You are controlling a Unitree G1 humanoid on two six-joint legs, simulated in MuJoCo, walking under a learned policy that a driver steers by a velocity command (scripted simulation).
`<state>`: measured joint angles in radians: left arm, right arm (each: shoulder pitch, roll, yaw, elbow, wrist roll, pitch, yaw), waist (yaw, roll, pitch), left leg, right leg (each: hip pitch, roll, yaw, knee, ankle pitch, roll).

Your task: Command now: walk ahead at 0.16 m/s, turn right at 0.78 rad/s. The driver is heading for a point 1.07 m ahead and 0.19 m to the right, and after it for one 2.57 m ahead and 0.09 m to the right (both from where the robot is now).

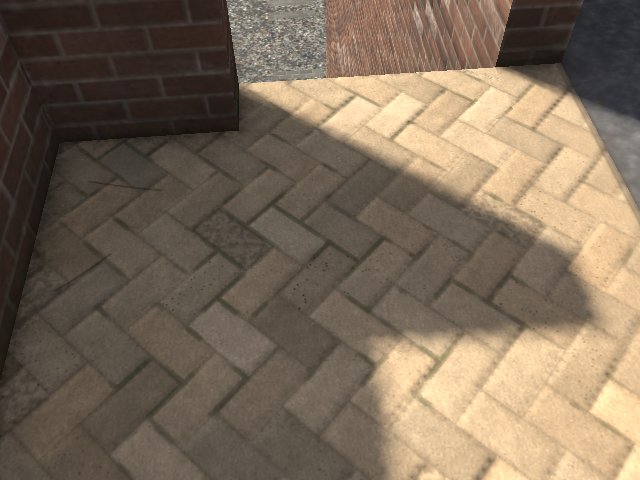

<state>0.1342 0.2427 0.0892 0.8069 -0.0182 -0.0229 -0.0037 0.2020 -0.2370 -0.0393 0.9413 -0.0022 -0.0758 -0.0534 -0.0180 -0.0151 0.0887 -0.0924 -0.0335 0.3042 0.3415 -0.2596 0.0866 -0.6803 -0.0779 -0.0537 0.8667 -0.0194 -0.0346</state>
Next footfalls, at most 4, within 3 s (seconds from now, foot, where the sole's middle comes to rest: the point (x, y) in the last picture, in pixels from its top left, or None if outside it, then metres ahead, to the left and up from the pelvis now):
0.14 right None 0.20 -0.08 -0.78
0.58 left None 0.35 0.09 -0.78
0.94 right None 0.41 -0.24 -0.78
1.38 left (403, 286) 0.89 -0.18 -0.78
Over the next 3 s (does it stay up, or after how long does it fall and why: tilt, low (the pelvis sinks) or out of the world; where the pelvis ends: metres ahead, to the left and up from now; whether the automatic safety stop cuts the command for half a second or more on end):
stays up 1.24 -0.23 -0.01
